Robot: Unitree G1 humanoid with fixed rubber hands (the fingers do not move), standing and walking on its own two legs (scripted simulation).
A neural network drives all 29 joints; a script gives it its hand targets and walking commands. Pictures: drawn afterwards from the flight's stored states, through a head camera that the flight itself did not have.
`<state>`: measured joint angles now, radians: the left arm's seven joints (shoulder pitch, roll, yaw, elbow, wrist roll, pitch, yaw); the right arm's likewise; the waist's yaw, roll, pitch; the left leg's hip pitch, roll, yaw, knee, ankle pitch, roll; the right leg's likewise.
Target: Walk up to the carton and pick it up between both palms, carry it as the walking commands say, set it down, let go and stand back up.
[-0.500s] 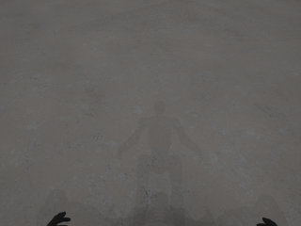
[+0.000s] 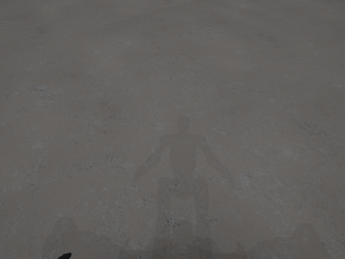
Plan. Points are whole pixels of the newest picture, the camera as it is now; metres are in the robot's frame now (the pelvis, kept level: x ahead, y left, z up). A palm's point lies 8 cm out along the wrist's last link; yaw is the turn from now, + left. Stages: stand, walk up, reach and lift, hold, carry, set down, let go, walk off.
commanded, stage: stand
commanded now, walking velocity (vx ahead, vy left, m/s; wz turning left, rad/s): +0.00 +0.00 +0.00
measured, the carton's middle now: out of the picture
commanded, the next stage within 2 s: walk up in 0.38 s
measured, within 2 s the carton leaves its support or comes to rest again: neither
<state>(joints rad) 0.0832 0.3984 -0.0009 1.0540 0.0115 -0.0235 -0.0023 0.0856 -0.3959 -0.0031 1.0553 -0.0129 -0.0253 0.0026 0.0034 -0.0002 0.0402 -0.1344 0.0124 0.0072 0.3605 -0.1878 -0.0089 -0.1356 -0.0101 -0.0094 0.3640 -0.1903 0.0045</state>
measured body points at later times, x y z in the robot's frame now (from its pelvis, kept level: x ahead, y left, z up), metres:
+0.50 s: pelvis +0.01 +0.00 +0.00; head +0.01 +0.00 +0.45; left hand +0.12 +0.32 -0.11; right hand +0.12 -0.32 -0.11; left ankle +0.01 +0.13 -0.75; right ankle +0.01 -0.12 -0.75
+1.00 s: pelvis -0.01 +0.03 -0.02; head +0.03 +0.07 +0.42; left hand +0.00 +0.32 -0.17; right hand +0.17 -0.20 -0.13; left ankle -0.03 +0.12 -0.75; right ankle -0.02 -0.13 -0.70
